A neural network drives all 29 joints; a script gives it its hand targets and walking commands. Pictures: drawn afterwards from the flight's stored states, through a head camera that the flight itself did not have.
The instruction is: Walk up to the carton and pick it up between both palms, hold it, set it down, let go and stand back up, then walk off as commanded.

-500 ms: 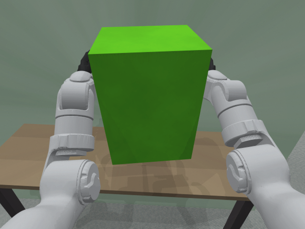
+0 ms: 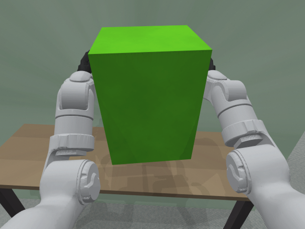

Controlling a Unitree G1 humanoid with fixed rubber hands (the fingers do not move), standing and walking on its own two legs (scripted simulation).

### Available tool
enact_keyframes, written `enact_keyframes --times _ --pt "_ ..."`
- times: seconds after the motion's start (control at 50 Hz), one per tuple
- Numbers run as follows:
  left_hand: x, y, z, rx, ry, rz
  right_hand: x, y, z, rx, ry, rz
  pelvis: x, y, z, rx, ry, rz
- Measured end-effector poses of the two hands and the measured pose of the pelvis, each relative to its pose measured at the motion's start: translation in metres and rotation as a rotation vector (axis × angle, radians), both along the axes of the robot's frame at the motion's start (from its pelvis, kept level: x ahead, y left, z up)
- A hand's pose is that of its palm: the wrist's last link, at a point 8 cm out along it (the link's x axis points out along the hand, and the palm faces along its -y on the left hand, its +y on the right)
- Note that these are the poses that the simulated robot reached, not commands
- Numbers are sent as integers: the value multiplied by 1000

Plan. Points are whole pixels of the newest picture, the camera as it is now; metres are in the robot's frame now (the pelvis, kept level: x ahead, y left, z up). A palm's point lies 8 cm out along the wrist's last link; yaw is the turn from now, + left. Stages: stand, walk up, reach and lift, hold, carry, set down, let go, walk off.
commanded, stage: hold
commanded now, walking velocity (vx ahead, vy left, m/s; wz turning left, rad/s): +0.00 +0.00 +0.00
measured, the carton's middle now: (148, 96) +0.36 +0.02 +0.26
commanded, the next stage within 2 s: none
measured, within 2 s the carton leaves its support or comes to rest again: neither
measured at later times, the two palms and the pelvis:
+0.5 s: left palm (85, 79) +0.37 +0.17 +0.30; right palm (206, 78) +0.38 -0.13 +0.30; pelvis +0.00 +0.00 +0.00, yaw +0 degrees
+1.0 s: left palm (85, 78) +0.37 +0.17 +0.30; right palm (206, 78) +0.38 -0.13 +0.30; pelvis +0.00 +0.00 +0.00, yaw +0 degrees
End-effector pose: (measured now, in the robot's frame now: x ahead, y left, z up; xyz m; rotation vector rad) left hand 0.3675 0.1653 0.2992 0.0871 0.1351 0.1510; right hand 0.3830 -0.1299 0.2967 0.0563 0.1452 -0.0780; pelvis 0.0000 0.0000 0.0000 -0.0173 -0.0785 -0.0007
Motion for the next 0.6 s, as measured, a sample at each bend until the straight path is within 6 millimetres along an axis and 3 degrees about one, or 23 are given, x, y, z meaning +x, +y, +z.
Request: enact_keyframes --times 0.6 --pt "0 0 0 0 -1 1 0 0 0 1 0 1 0 0 0 0 0 1"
